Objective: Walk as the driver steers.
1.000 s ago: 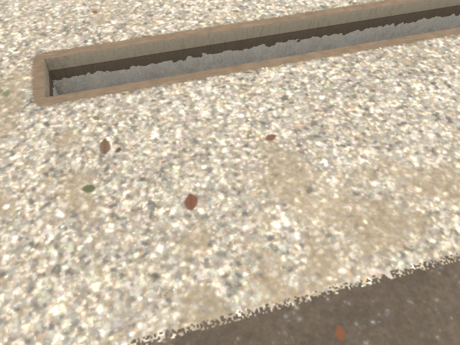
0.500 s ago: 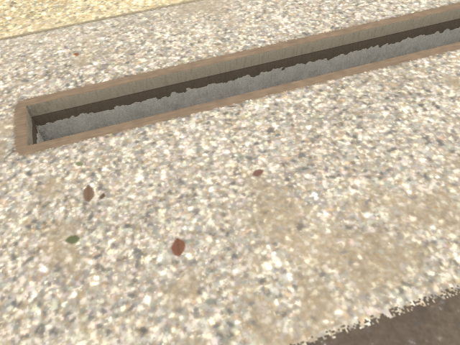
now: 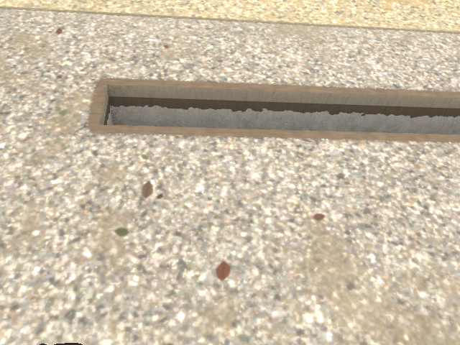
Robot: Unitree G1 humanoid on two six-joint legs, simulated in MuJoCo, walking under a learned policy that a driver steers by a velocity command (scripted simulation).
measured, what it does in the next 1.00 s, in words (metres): walks ahead, turning right: right foot, then left foot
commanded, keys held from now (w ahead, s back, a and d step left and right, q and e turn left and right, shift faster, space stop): w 0.02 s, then w+e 0.66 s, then w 0.32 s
